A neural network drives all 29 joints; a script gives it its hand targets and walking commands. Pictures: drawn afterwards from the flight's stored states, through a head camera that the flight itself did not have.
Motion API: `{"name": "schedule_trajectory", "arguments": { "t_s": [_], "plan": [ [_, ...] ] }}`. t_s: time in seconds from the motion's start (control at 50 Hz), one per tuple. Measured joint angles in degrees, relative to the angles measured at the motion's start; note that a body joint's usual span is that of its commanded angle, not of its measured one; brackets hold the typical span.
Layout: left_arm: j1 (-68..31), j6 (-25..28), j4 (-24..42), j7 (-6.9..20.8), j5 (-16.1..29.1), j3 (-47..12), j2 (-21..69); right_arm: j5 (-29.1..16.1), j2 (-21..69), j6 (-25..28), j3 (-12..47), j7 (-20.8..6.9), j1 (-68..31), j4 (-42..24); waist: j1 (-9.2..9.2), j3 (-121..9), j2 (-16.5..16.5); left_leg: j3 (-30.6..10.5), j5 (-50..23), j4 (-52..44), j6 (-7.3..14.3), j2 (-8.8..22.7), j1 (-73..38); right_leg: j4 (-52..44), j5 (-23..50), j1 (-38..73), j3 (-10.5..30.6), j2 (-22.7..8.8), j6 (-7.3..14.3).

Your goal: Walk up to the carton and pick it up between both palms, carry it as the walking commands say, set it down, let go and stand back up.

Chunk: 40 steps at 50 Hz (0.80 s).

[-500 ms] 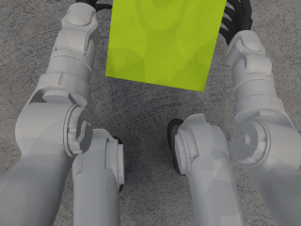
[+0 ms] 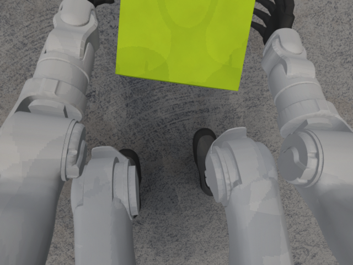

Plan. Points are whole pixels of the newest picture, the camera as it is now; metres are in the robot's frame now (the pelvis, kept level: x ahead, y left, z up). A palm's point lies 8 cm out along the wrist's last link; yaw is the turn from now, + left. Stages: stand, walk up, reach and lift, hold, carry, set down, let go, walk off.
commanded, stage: set down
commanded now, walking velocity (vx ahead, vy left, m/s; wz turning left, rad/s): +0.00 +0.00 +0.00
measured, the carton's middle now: (180, 20) +0.53 -0.06 -0.27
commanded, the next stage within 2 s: let go in 1.64 s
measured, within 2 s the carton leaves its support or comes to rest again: neither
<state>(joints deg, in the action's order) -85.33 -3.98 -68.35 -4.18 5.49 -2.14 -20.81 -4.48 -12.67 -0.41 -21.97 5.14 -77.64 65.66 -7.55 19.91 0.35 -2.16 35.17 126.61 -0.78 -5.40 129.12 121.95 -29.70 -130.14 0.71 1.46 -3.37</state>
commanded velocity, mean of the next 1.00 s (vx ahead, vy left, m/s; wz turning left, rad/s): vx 0.00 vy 0.00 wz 0.00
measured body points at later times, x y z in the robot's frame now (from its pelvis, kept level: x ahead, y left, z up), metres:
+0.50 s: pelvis +0.00 +0.00 +0.00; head +0.36 +0.00 +0.26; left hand +0.59 +0.12 -0.17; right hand +0.51 -0.25 -0.16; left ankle +0.10 +0.11 -0.34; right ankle +0.13 -0.13 -0.34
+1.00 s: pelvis +0.01 +0.00 +0.11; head +0.33 +0.00 +0.42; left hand +0.60 +0.13 +0.00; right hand +0.50 -0.26 +0.00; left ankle +0.10 +0.11 -0.34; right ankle +0.13 -0.13 -0.34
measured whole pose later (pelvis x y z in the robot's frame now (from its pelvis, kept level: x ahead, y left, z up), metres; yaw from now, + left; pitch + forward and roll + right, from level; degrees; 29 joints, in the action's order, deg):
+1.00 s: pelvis +0.01 +0.00 +0.11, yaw -1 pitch +46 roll -2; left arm -75.9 -12.1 -56.9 -1.3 4.2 4.3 -23.4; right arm -6.6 -10.8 -10.0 -20.0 6.1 -62.5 44.4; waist -8.3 0.3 -1.7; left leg -1.8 32.1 104.7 0.0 -2.6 118.1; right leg 100.4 -26.2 -119.8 0.4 1.1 -1.8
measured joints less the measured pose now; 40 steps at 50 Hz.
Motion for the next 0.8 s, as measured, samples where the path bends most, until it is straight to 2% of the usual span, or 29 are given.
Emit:
{"name": "schedule_trajectory", "arguments": {
  "t_s": [0.12, 0.28, 0.36, 0.44, 0.54, 0.8],
  "plan": [
    [-1.5, 0.4, -1.3, 0.3, 3.6, -2.4, -2.3, -4.0, -1.8, 0.8, 3.3, 0.7, 0.0, 1.2, 0.08, 0.6, -0.2, -0.3, -0.4, 0.3, 0.0, 0.7, 0.4, 0.1, 0.6, -0.4, -0.9, -0.7, 0.8],
    [-2.3, 0.6, -1.6, 1.1, 4.6, -2.2, -4.3, -6.1, -3.4, 0.9, 5.2, 0.7, -0.2, 1.0, -0.07, 1.0, -0.2, -0.4, -0.3, 1.3, 0.1, 1.4, 1.1, 1.0, 0.7, -1.0, -1.8, -1.6, 1.7],
    [-1.1, 0.3, 1.1, 1.0, 5.1, -2.2, -5.0, -7.3, -4.0, 0.6, 6.0, 1.0, 0.3, -0.9, -0.1, 1.0, -0.2, -0.4, -0.3, 1.4, 0.2, 1.7, 1.2, 1.1, 0.7, -1.2, -2.0, -1.8, 1.9],
    [1.1, -0.8, 6.2, 0.2, 5.1, -2.2, -5.3, -8.7, -3.5, -0.5, 6.7, 1.7, 2.2, -6.3, 0.01, 0.1, 0.1, -0.2, -0.2, 1.0, 0.3, 2.3, 0.9, 0.5, 1.0, -1.2, -1.9, -1.4, 1.9],
    [3.4, -3.2, 9.5, -0.5, 4.3, -0.8, -5.0, -8.2, -1.3, -2.9, 6.6, 2.7, 5.2, -11.6, -0.06, -2.8, -0.3, 0.5, 0.2, -1.0, 0.6, 2.9, -0.9, -1.2, 1.1, 0.1, -1.2, -0.8, 1.6],
    [5.7, -5.7, 6.7, 1.4, 1.1, 4.5, -3.3, -4.3, 0.0, -6.9, 4.1, 2.0, 11.3, -15.9, -0.47, -14.9, -1.9, 0.9, -0.9, -11.9, 1.0, 3.4, -6.0, -11.8, 2.0, 4.9, -0.4, -0.1, 1.4]
  ]
}}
